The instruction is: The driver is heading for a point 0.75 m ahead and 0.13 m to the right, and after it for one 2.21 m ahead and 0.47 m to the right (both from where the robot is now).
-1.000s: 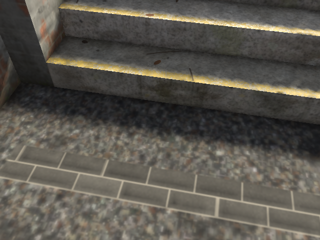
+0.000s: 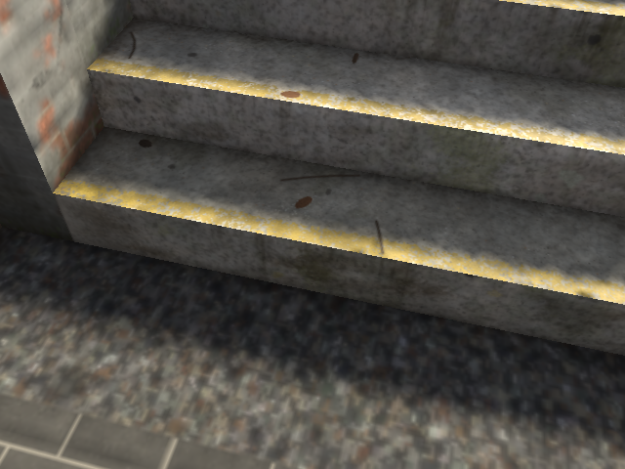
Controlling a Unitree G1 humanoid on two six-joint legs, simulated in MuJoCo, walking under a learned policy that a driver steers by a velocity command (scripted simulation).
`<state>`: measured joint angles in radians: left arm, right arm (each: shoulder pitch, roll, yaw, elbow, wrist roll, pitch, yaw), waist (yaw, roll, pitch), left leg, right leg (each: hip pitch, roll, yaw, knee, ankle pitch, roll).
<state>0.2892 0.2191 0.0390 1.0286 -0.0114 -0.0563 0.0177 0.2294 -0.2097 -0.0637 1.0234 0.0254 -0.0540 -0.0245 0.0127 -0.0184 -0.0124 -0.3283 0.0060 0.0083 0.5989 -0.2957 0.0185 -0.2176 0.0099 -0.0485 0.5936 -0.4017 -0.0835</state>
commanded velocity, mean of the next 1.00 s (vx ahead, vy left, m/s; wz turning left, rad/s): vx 0.32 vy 0.00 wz -0.21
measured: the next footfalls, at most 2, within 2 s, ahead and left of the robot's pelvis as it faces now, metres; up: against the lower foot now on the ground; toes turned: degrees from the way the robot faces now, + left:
left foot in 0.48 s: +0.36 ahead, +0.13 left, +0.00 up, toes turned +2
right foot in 0.96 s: +0.41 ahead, -0.08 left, +0.00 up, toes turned -18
